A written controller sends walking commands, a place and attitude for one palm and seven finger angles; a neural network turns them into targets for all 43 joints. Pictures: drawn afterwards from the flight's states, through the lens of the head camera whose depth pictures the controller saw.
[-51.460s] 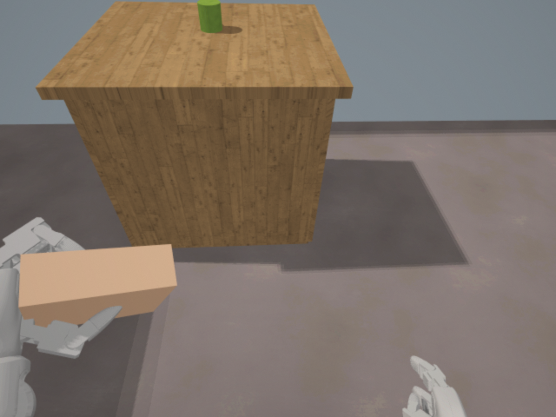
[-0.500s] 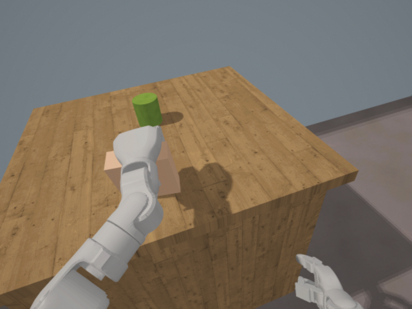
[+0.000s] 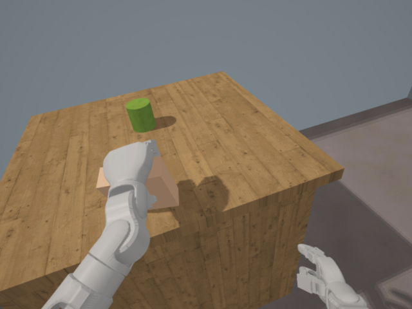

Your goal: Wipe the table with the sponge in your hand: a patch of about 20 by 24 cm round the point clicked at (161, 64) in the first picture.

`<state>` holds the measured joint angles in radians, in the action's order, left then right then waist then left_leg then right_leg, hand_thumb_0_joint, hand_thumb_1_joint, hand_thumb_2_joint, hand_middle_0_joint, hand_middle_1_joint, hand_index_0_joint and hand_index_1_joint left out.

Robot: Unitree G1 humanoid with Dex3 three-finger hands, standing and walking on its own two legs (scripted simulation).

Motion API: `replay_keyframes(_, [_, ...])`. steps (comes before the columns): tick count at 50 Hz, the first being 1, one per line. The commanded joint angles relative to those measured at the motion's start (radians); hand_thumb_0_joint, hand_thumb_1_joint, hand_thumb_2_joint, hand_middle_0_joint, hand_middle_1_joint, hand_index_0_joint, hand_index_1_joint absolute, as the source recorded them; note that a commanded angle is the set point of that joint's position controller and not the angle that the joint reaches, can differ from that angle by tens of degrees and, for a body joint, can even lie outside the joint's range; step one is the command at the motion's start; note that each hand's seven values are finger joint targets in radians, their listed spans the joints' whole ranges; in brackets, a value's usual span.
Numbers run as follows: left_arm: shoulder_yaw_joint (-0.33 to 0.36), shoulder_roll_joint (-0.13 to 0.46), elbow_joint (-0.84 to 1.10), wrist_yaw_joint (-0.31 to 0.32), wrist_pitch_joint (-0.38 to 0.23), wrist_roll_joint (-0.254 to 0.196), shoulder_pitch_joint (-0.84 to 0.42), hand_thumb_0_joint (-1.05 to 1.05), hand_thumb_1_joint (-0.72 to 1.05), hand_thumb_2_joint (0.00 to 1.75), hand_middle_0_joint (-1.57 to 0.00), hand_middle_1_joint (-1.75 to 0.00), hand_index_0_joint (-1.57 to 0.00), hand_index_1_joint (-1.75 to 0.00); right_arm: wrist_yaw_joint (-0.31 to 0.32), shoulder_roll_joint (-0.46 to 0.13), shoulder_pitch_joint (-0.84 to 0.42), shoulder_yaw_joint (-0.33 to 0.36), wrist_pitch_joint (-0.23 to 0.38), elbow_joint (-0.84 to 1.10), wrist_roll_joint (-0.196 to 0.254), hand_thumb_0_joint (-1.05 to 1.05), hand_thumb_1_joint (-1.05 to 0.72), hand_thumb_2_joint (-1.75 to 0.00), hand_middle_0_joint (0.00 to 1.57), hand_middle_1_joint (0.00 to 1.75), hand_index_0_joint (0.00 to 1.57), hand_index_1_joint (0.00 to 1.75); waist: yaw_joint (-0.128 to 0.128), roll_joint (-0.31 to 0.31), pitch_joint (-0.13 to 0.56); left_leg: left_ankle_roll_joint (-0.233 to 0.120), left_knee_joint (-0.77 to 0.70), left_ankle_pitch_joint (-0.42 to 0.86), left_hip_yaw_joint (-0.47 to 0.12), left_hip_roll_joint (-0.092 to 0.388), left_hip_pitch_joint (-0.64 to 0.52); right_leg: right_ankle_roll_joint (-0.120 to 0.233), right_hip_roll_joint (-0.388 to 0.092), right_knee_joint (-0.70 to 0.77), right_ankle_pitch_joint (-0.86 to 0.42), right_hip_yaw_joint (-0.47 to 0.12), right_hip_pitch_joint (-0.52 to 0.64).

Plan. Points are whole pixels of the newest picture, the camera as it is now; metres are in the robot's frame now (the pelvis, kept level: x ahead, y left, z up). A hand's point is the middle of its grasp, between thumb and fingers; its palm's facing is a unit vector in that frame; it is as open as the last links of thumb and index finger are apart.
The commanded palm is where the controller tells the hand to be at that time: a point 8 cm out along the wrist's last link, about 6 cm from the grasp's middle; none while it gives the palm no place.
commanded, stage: slide back across to the middle lane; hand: left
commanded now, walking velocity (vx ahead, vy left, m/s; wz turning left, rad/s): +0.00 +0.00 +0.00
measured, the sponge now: (145, 193) +0.33 +0.17 +0.10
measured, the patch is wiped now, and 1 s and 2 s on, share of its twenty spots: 1.00 1.00 1.00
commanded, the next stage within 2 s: wipe forward along the middle lane in 0.68 s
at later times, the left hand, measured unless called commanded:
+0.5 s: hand (127, 183) +0.29 +0.18 +0.17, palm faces +0.26 -0.27 -0.93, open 9.0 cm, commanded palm +0.23 +0.20 +0.20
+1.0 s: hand (105, 187) +0.28 +0.22 +0.16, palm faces +0.19 -0.15 -0.97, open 9.0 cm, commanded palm +0.25 +0.23 +0.20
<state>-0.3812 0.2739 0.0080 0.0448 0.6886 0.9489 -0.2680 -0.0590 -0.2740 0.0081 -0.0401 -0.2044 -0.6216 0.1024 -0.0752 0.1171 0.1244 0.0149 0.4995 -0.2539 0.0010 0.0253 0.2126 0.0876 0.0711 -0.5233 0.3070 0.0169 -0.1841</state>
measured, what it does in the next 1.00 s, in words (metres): stands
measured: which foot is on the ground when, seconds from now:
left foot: down 0.00-1.00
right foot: down 0.00-1.00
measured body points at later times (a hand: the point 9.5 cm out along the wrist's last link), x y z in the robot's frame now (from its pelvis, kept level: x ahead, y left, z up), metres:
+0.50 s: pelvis +0.00 +0.00 +0.00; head -0.06 -0.05 +0.44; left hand +0.27 +0.19 +0.22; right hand +0.24 -0.21 -0.07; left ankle +0.01 +0.15 -0.73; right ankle -0.02 -0.06 -0.73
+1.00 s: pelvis -0.01 +0.01 +0.00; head -0.06 -0.05 +0.45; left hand +0.27 +0.23 +0.21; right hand +0.24 -0.19 -0.07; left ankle +0.01 +0.15 -0.73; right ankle -0.02 -0.06 -0.73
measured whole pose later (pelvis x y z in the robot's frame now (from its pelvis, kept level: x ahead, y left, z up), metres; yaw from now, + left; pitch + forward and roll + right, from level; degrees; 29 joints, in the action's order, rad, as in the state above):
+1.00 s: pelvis -0.01 +0.01 +0.00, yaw +0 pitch -3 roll +1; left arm -0.24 0.41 0.11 -0.03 0.62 0.88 -0.18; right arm 0.03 -0.26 0.01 -0.06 -0.12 -0.63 0.09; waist -0.09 0.12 0.07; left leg 0.02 0.48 -0.22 0.00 0.02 0.20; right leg 0.08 0.06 -0.51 0.28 0.01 -0.18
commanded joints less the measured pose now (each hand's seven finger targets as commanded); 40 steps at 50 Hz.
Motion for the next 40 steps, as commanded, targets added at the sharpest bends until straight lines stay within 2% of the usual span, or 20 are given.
replay_keyframes(1, [0.001,-0.007,0.092,-0.051,0.007,-0.078,0.004,0.00,0.10,1.30,-1.20,-1.60,-1.20,-1.60,-0.003,-0.065,-0.282,0.024,0.043,0.200,0.006,0.00,-0.90,-0.90,0.20,0.30,0.20,0.30,-0.011,-0.232,0.036,-0.060,0.002,0.191,0.044,-0.053,-0.018,-0.046,-0.044,0.120,-0.332,-0.092,0.018])
replay_keyframes(2, [0.013,-0.002,0.127,-0.050,0.002,-0.085,-0.013,0.00,0.10,1.30,-1.20,-1.60,-1.20,-1.60,-0.003,-0.064,-0.287,0.023,0.040,0.209,0.009,0.00,-0.90,-0.90,0.20,0.30,0.20,0.30,-0.007,-0.233,0.041,-0.061,-0.002,0.186,0.040,-0.051,-0.022,-0.045,-0.044,0.127,-0.314,-0.095,0.013])
replay_keyframes(6, [0.068,0.064,0.182,-0.036,-0.004,-0.079,0.010,0.00,0.10,1.30,-1.20,-1.60,-1.20,-1.60,0.008,-0.063,-0.288,0.023,0.037,0.207,0.000,0.00,-0.90,-0.90,0.20,0.30,0.20,0.30,-0.021,-0.234,0.057,-0.061,0.005,0.202,0.042,-0.053,-0.028,-0.045,-0.044,0.113,-0.354,-0.106,0.036])
replay_keyframes(7, [0.109,0.100,0.215,-0.032,-0.010,-0.082,-0.012,0.00,0.10,1.30,-1.20,-1.60,-1.20,-1.60,0.013,-0.062,-0.293,0.022,0.036,0.211,0.001,0.00,-0.90,-0.90,0.20,0.30,0.20,0.30,-0.020,-0.215,0.060,-0.063,0.000,0.201,0.037,-0.052,-0.038,-0.042,-0.041,0.121,-0.341,-0.119,0.031])
replay_keyframes(10, [0.112,0.105,0.203,-0.027,-0.008,-0.083,-0.009,0.00,0.10,1.30,-1.20,-1.60,-1.20,-1.60,0.026,-0.061,-0.291,0.018,0.035,0.201,-0.002,0.00,-0.90,-0.90,0.20,0.30,0.20,0.30,-0.018,-0.212,0.025,-0.059,-0.005,0.190,0.037,-0.049,-0.034,-0.040,-0.040,0.125,-0.301,-0.115,0.011])
replay_keyframes(12, [0.132,0.125,0.252,-0.028,-0.015,-0.088,-0.055,0.00,0.10,1.30,-1.20,-1.60,-1.20,-1.60,0.033,-0.058,-0.295,0.016,0.037,0.211,0.000,0.00,-0.90,-0.90,0.20,0.30,0.20,0.30,-0.016,-0.187,0.031,-0.061,-0.015,0.178,0.033,-0.049,-0.044,-0.038,-0.038,0.135,-0.257,-0.118,0.002])
replay_keyframes(13, [0.153,0.149,0.230,-0.024,-0.012,-0.086,-0.033,0.00,0.10,1.30,-1.20,-1.60,-1.20,-1.60,0.039,-0.062,-0.289,0.018,0.039,0.205,-0.003,0.00,-0.90,-0.90,0.20,0.30,0.20,0.30,-0.023,-0.196,0.030,-0.061,-0.013,0.171,0.035,-0.050,-0.044,-0.037,-0.039,0.138,-0.227,-0.120,0.002])
replay_keyframes(15, [0.156,0.152,0.229,-0.026,-0.012,-0.085,-0.031,0.00,0.10,1.30,-1.20,-1.60,-1.20,-1.60,0.046,-0.063,-0.287,0.018,0.041,0.203,-0.006,0.00,-0.90,-0.90,0.20,0.30,0.20,0.30,-0.022,-0.192,0.035,-0.060,-0.010,0.175,0.037,-0.051,-0.047,-0.038,-0.041,0.142,-0.235,-0.123,0.004])
replay_keyframes(17, [0.188,0.184,0.271,-0.026,-0.017,-0.088,-0.052,0.00,0.10,1.30,-1.20,-1.60,-1.20,-1.60,0.051,-0.060,-0.290,0.015,0.043,0.212,-0.004,0.00,-0.90,-0.90,0.20,0.30,0.20,0.30,-0.024,-0.166,0.057,-0.060,-0.018,0.182,0.031,-0.051,-0.054,-0.034,-0.039,0.136,-0.240,-0.129,0.015])
replay_keyframes(22, [0.233,0.218,0.354,-0.030,-0.019,-0.099,0.022,0.00,0.10,1.30,-1.20,-1.60,-1.20,-1.60,0.052,-0.061,-0.291,0.017,0.044,0.228,-0.008,0.00,-0.90,-0.90,0.20,0.30,0.20,0.30,-0.039,-0.165,0.106,-0.059,-0.016,0.231,0.028,-0.052,-0.062,-0.032,-0.039,0.109,-0.324,-0.129,0.065])
replay_keyframes(24, [0.258,0.243,0.360,-0.029,-0.016,-0.107,0.073,0.00,0.10,1.30,-1.20,-1.60,-1.20,-1.60,0.056,-0.067,-0.287,0.019,0.043,0.225,-0.011,0.00,-0.90,-0.90,0.20,0.30,0.20,0.30,-0.045,-0.172,0.087,-0.059,-0.011,0.233,0.027,-0.052,-0.057,-0.033,-0.038,0.109,-0.326,-0.134,0.062])
replay_keyframes(25, [0.245,0.234,0.373,-0.033,-0.016,-0.106,0.050,0.00,0.10,1.30,-1.20,-1.60,-1.20,-1.60,0.056,-0.066,-0.288,0.017,0.044,0.222,-0.012,0.00,-0.90,-0.90,0.20,0.30,0.20,0.30,-0.036,-0.177,0.071,-0.059,-0.010,0.226,0.028,-0.051,-0.055,-0.034,-0.039,0.115,-0.316,-0.135,0.047])
replay_keyframes(26, [0.264,0.248,0.376,-0.035,-0.016,-0.113,0.063,0.00,0.10,1.30,-1.20,-1.60,-1.20,-1.60,0.059,-0.066,-0.287,0.018,0.046,0.224,-0.012,0.00,-0.90,-0.90,0.20,0.30,0.20,0.30,-0.041,-0.179,0.053,-0.060,-0.012,0.220,0.024,-0.049,-0.053,-0.034,-0.039,0.121,-0.300,-0.134,0.037])
replay_keyframes(29, [0.259,0.254,0.376,-0.039,-0.025,-0.116,0.006,0.00,0.10,1.30,-1.20,-1.60,-1.20,-1.60,0.070,-0.067,-0.286,0.017,0.063,0.222,-0.009,0.00,-0.90,-0.90,0.20,0.30,0.20,0.30,-0.030,-0.150,0.014,-0.061,-0.021,0.182,0.018,-0.048,-0.061,-0.031,-0.037,0.143,-0.198,-0.131,-0.012])
replay_keyframes(31, [0.269,0.269,0.367,-0.043,-0.029,-0.113,0.006,0.00,0.10,1.30,-1.20,-1.60,-1.20,-1.60,0.075,-0.070,-0.277,0.018,0.074,0.215,-0.011,0.00,-0.90,-0.90,0.20,0.30,0.20,0.30,-0.031,-0.150,0.013,-0.062,-0.019,0.180,0.015,-0.051,-0.066,-0.030,-0.037,0.149,-0.194,-0.138,-0.015])
replay_keyframes(32, [0.261,0.263,0.405,-0.047,-0.039,-0.116,-0.028,0.00,0.10,1.30,-1.20,-1.60,-1.20,-1.60,0.077,-0.067,-0.284,0.014,0.083,0.226,-0.005,0.00,-0.90,-0.90,0.20,0.30,0.20,0.30,-0.026,-0.124,0.026,-0.061,-0.028,0.166,0.013,-0.050,-0.077,-0.028,-0.038,0.155,-0.155,-0.136,-0.022])
replay_keyframes(36, [0.266,0.278,0.341,-0.052,-0.050,-0.100,-0.024,0.00,0.10,1.30,-1.20,-1.60,-1.20,-1.60,0.088,-0.073,-0.270,0.017,0.101,0.208,-0.011,0.00,-0.90,-0.90,0.20,0.30,0.20,0.30,-0.029,-0.155,0.020,-0.061,-0.026,0.144,0.009,-0.054,-0.074,-0.030,-0.040,0.168,-0.116,-0.136,-0.031])
replay_keyframes(37, [0.276,0.292,0.349,-0.053,-0.056,-0.093,-0.043,0.00,0.10,1.30,-1.20,-1.60,-1.20,-1.60,0.088,-0.074,-0.270,0.015,0.108,0.211,-0.010,0.00,-0.90,-0.90,0.20,0.30,0.20,0.30,-0.028,-0.138,0.031,-0.059,-0.036,0.140,0.006,-0.052,-0.082,-0.025,-0.038,0.165,-0.100,-0.134,-0.032])
replay_keyframes(38, [0.259,0.278,0.351,-0.054,-0.062,-0.091,-0.048,0.00,0.10,1.30,-1.20,-1.60,-1.20,-1.60,0.089,-0.071,-0.269,0.014,0.116,0.216,-0.011,0.00,-0.90,-0.90,0.20,0.30,0.20,0.30,-0.033,-0.139,0.056,-0.061,-0.031,0.145,0.009,-0.056,-0.078,-0.028,-0.040,0.156,-0.111,-0.124,-0.015])
replay_keyframes(40, [0.270,0.284,0.297,-0.056,-0.061,-0.086,-0.029,0.00,0.10,1.30,-1.20,-1.60,-1.20,-1.60,0.092,-0.076,-0.265,0.013,0.116,0.199,-0.015,0.00,-0.90,-0.90,0.20,0.30,0.20,0.30,-0.030,-0.167,0.041,-0.058,-0.033,0.148,0.007,-0.054,-0.068,-0.029,-0.039,0.158,-0.130,-0.124,-0.015])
